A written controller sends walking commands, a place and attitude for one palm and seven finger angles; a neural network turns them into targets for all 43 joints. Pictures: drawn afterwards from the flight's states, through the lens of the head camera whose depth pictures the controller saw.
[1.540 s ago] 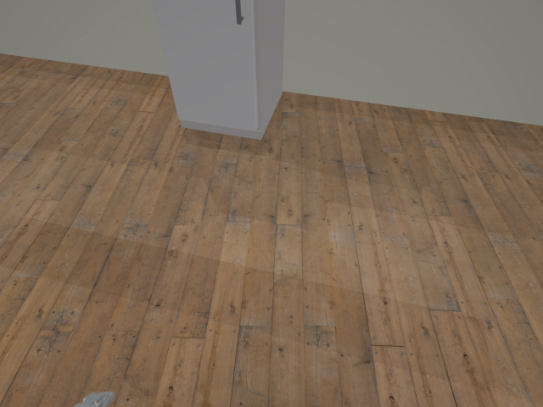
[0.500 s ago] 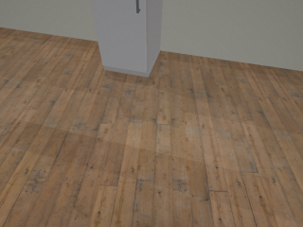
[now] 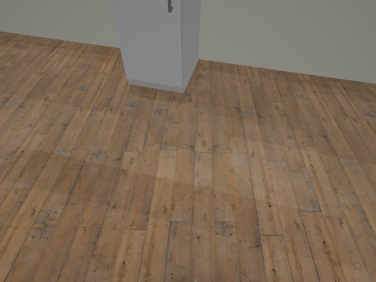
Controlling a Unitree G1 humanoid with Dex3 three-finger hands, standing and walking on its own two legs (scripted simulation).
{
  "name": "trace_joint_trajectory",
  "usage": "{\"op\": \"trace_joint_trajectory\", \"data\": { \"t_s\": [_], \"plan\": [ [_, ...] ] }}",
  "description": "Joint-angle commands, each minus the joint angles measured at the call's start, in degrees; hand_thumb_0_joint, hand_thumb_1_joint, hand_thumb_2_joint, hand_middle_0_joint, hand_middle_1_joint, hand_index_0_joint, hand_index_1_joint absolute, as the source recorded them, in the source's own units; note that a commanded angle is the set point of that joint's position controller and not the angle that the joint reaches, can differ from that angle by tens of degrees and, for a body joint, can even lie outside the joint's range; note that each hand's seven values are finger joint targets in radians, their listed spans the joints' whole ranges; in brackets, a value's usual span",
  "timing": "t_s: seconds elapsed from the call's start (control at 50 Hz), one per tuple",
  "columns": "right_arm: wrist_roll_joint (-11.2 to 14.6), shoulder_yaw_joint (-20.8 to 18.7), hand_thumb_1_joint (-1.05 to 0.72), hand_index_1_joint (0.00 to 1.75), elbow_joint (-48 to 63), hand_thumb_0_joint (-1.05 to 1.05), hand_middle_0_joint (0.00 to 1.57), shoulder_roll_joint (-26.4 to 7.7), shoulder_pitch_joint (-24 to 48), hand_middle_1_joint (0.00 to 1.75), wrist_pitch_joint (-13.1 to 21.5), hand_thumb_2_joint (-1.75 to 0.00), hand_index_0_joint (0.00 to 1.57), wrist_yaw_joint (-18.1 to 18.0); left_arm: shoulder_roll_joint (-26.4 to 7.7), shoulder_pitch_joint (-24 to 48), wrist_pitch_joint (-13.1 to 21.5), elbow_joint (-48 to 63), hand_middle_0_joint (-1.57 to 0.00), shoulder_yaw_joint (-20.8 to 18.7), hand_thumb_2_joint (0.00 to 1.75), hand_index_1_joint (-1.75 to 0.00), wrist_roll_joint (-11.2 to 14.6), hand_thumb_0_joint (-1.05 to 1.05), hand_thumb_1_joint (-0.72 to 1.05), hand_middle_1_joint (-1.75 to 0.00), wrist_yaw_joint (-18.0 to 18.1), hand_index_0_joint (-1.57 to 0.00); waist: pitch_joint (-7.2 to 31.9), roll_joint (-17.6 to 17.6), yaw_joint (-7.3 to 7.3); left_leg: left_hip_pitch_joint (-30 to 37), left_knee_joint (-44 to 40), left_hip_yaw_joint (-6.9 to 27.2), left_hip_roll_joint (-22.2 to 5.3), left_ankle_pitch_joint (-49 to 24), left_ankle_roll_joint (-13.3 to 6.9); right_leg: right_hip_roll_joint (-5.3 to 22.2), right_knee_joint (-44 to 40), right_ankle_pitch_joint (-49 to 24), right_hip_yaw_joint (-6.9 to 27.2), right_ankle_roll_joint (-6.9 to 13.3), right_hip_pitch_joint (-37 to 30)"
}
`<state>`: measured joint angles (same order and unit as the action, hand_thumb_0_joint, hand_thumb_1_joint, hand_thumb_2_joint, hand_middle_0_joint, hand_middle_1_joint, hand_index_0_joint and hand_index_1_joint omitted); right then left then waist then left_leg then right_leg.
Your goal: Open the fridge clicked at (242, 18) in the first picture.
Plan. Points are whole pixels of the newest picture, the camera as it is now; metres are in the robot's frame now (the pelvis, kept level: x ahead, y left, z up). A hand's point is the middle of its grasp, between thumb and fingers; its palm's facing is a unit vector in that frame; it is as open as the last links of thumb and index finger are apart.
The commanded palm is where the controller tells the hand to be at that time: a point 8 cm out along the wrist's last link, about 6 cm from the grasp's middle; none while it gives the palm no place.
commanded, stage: look at it before walking up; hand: right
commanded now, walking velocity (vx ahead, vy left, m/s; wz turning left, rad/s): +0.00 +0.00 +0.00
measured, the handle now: out of the picture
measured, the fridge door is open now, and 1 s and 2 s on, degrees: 0 0 0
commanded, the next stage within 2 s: walk to a spot facing it in 0.90 s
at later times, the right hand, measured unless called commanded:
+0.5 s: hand out of the picture +0.08 -0.25 -0.16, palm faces -0.04 +0.94 -0.33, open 7.4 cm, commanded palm none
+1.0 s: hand out of the picture +0.07 -0.25 -0.16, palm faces -0.04 +0.94 -0.33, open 7.4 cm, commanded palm none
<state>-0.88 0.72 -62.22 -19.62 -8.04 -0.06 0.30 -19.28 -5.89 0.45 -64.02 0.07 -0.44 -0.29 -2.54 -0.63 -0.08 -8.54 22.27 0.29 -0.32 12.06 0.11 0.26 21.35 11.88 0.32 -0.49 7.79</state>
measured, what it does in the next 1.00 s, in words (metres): stands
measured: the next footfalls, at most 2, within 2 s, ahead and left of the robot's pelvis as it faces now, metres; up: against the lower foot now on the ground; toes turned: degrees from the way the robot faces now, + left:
right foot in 1.74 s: +0.34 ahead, -0.07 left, +0.00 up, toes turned +13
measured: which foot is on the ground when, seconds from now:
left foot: down 0.00-1.00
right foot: down 0.00-1.00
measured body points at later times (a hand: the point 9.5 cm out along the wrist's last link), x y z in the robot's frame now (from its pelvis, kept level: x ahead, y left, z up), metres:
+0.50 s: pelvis +0.00 +0.00 +0.00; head +0.01 +0.00 +0.45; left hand +0.09 +0.30 -0.13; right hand +0.08 -0.30 -0.13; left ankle +0.00 +0.12 -0.75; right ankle +0.00 -0.13 -0.75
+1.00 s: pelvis +0.00 +0.00 +0.00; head +0.01 +0.00 +0.45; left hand +0.08 +0.30 -0.13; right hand +0.08 -0.30 -0.13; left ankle +0.00 +0.12 -0.75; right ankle +0.00 -0.13 -0.75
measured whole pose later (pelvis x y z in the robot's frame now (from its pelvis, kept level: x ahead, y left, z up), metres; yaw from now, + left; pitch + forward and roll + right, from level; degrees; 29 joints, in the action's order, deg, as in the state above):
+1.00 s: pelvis +0.00 +0.00 +0.00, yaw +0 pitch -2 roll +0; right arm -0.9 0.6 -62.5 -19.7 -7.9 0.1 0.3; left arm -19.4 -5.9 0.6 -64.4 0.2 -0.4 -0.2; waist -2.5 -0.6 -0.1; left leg -7.0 20.4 0.4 -0.3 11.4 0.2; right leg 0.3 19.5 11.3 0.2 -0.5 6.3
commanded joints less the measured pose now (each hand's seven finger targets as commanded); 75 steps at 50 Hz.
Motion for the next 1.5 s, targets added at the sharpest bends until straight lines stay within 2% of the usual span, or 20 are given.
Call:
{"op": "trace_joint_trajectory", "data": {
  "t_s": [0.0, 0.56, 0.78, 0.98, 1.02, 1.04, 1.1, 1.14, 1.16, 1.18, 1.22, 1.24, 1.26, 1.28, 1.3, 1.32, 1.34, 1.38, 1.44, 1.48],
  "plan": [
    [0.2, -2.5, -0.9, 0.3, 3.4, 0.0, 0.2, -11.6, 2.5, 0.3, 1.6, -0.9, 0.2, -1.0, -11.8, 2.4, 1.5, 3.8, -0.2, -2.0, 0.9, -0.3, 0.1, 0.0, 0.9, -0.3, 1.0, -0.2, 4.7, 0.7, -0.13, 0.9, -3.6, 5.4, -6.5, -8.9, -1.7, 6.6, -3.3, -9.7, 5.2, 2.0, -1.3],
    [0.2, -2.6, -0.9, 0.3, 3.4, 0.0, 0.2, -11.8, 2.5, 0.3, 1.6, -0.9, 0.2, -1.0, -11.9, 2.7, 1.5, 3.7, -0.2, -1.9, 0.9, -0.3, 0.1, 0.0, 0.9, -0.3, 1.0, -0.2, 3.9, 0.5, -0.24, 1.3, -4.8, 5.3, -6.7, -9.0, -1.6, 6.6, -4.3, -9.6, 5.1, 1.8, -1.9],
    [0.2, -2.7, -0.9, 0.3, 3.3, 0.0, 0.2, -11.9, 2.4, 0.3, 1.8, -0.9, 0.2, -1.0, -11.9, 2.1, 1.6, 3.5, -0.2, -2.0, 0.9, -0.3, 0.1, 0.0, 0.9, -0.3, 1.0, -0.2, 5.4, 0.5, -0.12, 2.4, -4.6, 5.4, -6.8, -11.2, -1.7, 6.8, -3.9, -11.3, 5.0, 1.7, -2.6],
    [0.2, -2.6, -0.9, 0.3, 3.1, 0.0, 0.2, -11.9, 2.3, 0.3, 1.7, -0.9, 0.2, -0.9, -12.1, 2.2, 1.5, 3.4, -0.2, -2.0, 0.9, -0.3, 0.1, 0.0, 0.9, -0.3, 1.0, -0.2, 4.3, 0.3, -0.07, 1.4, -5.5, 5.7, -6.6, -8.3, -1.6, 6.8, -4.7, -8.7, 5.0, 1.7, -2.3],
    [0.3, -1.4, -0.9, 0.3, 1.9, 0.0, 0.2, -6.1, -0.5, 0.3, 0.6, -0.9, 0.2, -1.0, -6.3, -0.5, 0.7, 2.1, -0.2, -0.7, 0.9, -0.3, -0.3, 0.0, 0.9, -0.3, 0.9, -0.2, 4.1, 0.5, 0.0, -0.5, -5.0, 6.0, -5.9, -3.4, -0.9, 6.7, -3.4, -4.2, 3.1, 0.7, -3.1],
    [0.1, -1.4, -0.9, 0.3, 1.8, 0.0, 0.2, -5.0, -1.9, 0.3, 0.0, -0.9, 0.2, -0.9, -5.0, -2.4, 0.2, 2.0, -0.2, -0.7, 0.9, -0.3, -0.5, 0.0, 0.9, -0.3, 0.9, -0.2, 3.5, 0.2, 0.03, -2.3, -4.3, 6.6, -5.1, 2.9, -0.9, 6.6, -2.3, 1.5, 2.3, 0.5, -2.8],
    [-0.4, -2.4, -0.9, 0.3, 4.1, 0.0, 0.2, -4.9, -2.9, 0.3, -1.1, -0.9, 0.2, 0.3, -6.9, -4.3, -0.3, 3.5, -0.2, -2.0, 0.9, -0.3, -0.8, 0.0, 0.9, -0.3, 0.9, -0.2, -2.2, 3.0, 0.47, -10.3, 0.2, 6.8, -1.8, 15.2, -1.7, 8.8, -4.7, 18.5, 4.2, 2.2, 1.0],
    [-0.5, -3.1, -0.9, 0.3, 6.0, 0.0, 0.2, -3.6, -4.4, 0.3, -1.0, -0.9, 0.2, 0.9, -9.3, -6.0, -0.1, 4.7, -0.2, -3.4, 0.9, -0.3, -0.8, 0.0, 0.9, -0.3, 1.0, -0.2, -3.8, 7.7, 0.63, -16.1, 10.2, 2.9, 1.4, 15.7, -1.3, 14.2, -8.1, 26.3, 9.9, 5.5, 0.1],
    [-0.5, -3.4, -0.9, 0.3, 6.9, 0.0, 0.2, -2.3, -4.6, 0.3, -0.7, -0.9, 0.2, 1.2, -10.1, -6.9, 0.3, 5.4, -0.2, -4.1, 0.9, -0.3, -0.6, 0.0, 0.9, -0.3, 1.2, -0.2, -3.2, 9.8, 0.9, -17.1, 17.3, -0.6, 1.8, 12.9, -0.8, 18.2, -9.4, 25.2, 12.9, 8.0, -0.2],
    [-0.6, -3.6, -0.9, 0.3, 8.0, 0.0, 0.2, -1.2, -3.4, 0.3, -0.6, -0.9, 0.2, 1.5, -9.9, -7.8, 0.7, 5.7, -0.2, -4.5, 0.9, -0.3, -0.7, 0.0, 0.9, -0.3, 1.2, -0.2, -3.5, 10.5, 1.36, -19.1, 21.6, -1.2, 0.3, 14.8, -0.6, 20.2, -9.7, 21.0, 13.0, 9.7, -0.7],
    [-0.6, -4.0, -0.9, 0.3, 9.2, 0.0, 0.2, 0.1, -3.8, 0.3, 0.2, -0.9, 0.2, 1.9, -8.2, -7.5, 1.3, 6.3, -0.2, -4.5, 0.9, -0.3, -0.9, 0.0, 0.9, -0.3, 1.2, -0.2, -2.9, 8.7, 0.6, -17.1, 19.7, -1.8, -2.1, 16.4, -0.5, 20.2, -6.0, 10.3, 8.3, 9.5, -0.5],
    [-0.5, -4.2, -0.9, 0.3, 8.4, 0.0, 0.2, 0.8, -7.3, 0.3, 0.3, -0.9, 0.2, 2.1, -8.0, -5.9, 1.4, 6.7, -0.2, -4.5, 0.9, -0.3, -0.8, 0.0, 0.9, -0.3, 1.2, -0.2, -2.0, 7.7, -1.35, -11.8, 16.4, -3.3, -1.8, 13.9, -0.6, 19.0, -2.1, 8.6, 4.0, 7.9, 2.3],
    [-0.8, -4.5, -0.9, 0.3, 6.8, 0.0, 0.2, 1.2, -12.5, 0.3, 0.6, -0.9, 0.2, 2.1, -6.8, -4.9, 1.3, 7.0, -0.2, -4.3, 0.9, -0.3, -0.9, 0.0, 0.9, -0.3, 1.2, -0.2, -0.7, 5.7, -3.66, -2.3, 9.7, -4.8, -0.7, 8.7, -0.9, 15.8, 6.3, 8.6, -0.3, 5.4, 7.8],
    [-1.1, -5.4, -0.9, 0.3, 4.7, 0.0, 0.2, -2.3, -19.4, 0.3, 1.4, -0.9, 0.2, 1.6, -3.6, -4.1, 1.2, 8.2, -0.2, -3.7, 0.9, -0.3, -0.5, 0.0, 0.9, -0.3, 1.0, -0.2, 0.1, -6.4, -6.45, 8.1, -0.5, 5.2, -5.7, 10.8, -3.1, 9.5, 23.1, 13.3, -7.1, 1.4, 18.7],
    [-0.8, -6.7, -0.9, 0.3, 3.3, 0.0, 0.2, -8.6, -26.0, 0.3, 2.3, -0.9, 0.2, 0.4, 0.7, -0.5, 1.5, 11.9, -0.2, -2.6, 0.9, -0.3, -0.3, 0.0, 0.9, -0.3, 0.4, -0.2, -0.6, -23.9, -8.47, 13.1, -11.6, 33.8, -20.7, 9.9, -9.6, 1.7, 41.6, 24.5, -10.0, -1.7, 35.6],
    [0.1, -6.2, -0.9, 0.3, 3.9, 0.0, 0.2, -7.2, -27.0, 0.3, 2.3, -0.9, 0.2, -0.6, -2.3, 2.6, 2.0, 13.4, -0.2, -3.2, 0.9, -0.3, -0.6, 0.0, 0.9, -0.3, 0.4, -0.2, -0.9, -13.3, -8.46, 9.4, -13.1, 37.1, -21.8, 12.5, -13.2, 4.8, 44.2, 20.0, -1.3, -0.6, 35.7],
    [0.0, -6.0, -0.9, 0.3, 4.2, 0.0, 0.2, -5.7, -23.9, 0.3, 2.5, -0.9, 0.2, -0.8, -1.2, 4.4, 2.2, 13.1, -0.2, -3.5, 0.9, -0.3, -0.5, 0.0, 0.9, -0.3, 0.1, -0.2, -3.3, -9.3, -6.98, 6.5, -13.1, 35.8, -20.2, 14.2, -13.7, 6.0, 46.7, 15.7, -1.1, -0.5, 36.3],
    [-0.5, -5.0, -0.9, 0.3, 5.6, 0.0, 0.2, -1.9, -18.7, 0.3, 3.1, -0.9, 0.2, -0.8, -0.2, 1.8, 2.2, 11.9, -0.2, -3.7, 0.9, -0.3, -1.0, 0.0, 0.9, -0.3, -0.2, -0.2, -4.3, -3.3, -3.22, 1.9, -11.6, 27.3, -17.4, 9.2, -13.1, 7.9, 44.2, 9.2, -0.5, -1.5, 33.2],
    [-0.6, -5.0, -0.9, 0.3, 5.3, 0.0, 0.2, -0.8, -17.9, 0.3, 3.9, -0.9, 0.2, -0.8, 2.6, -1.4, 1.6, 10.6, -0.2, -3.9, 0.9, -0.3, -0.8, 0.0, 0.9, -0.3, -0.6, -0.2, -1.5, -3.2, -1.15, 1.5, -10.3, 18.0, -13.1, -3.1, -11.4, 7.0, 39.0, 4.4, -2.9, -2.7, 29.0],
    [-0.6, -5.1, -0.9, 0.3, 4.7, 0.0, 0.2, -0.3, -18.9, 0.3, 4.1, -0.9, 0.2, -0.8, 3.6, -1.2, 1.4, 11.4, -0.2, -3.9, 0.9, -0.3, -0.7, 0.0, 0.9, -0.3, -0.7, -0.2, -0.6, -5.2, -1.17, 2.1, -10.0, 15.6, -11.7, -5.9, -10.8, 6.6, 36.7, 1.7, -3.4, -3.0, 29.2]
  ]
}}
